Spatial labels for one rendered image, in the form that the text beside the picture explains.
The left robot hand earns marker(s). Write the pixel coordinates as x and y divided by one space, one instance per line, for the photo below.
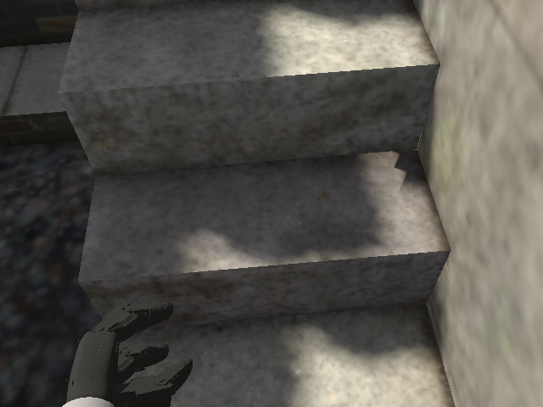
101 367

